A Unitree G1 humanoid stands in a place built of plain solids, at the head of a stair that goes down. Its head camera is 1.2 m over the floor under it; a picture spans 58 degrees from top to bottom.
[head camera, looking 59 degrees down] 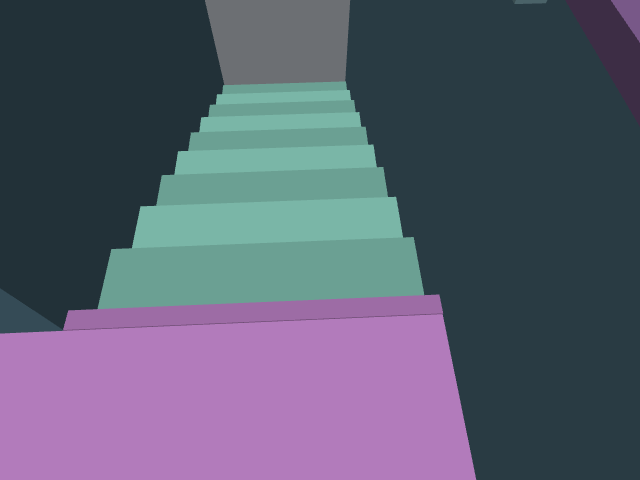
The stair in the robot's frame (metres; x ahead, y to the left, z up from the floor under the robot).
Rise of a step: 0.16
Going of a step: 0.30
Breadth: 1.10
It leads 3 degrees to the left of straight ahead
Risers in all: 10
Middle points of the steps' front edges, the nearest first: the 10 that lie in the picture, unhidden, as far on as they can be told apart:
0.50 0.19 0.00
0.80 0.20 -0.16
1.10 0.22 -0.31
1.40 0.23 -0.47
1.70 0.25 -0.63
2.00 0.26 -0.78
2.30 0.27 -0.94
2.60 0.29 -1.09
2.90 0.30 -1.25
3.20 0.32 -1.40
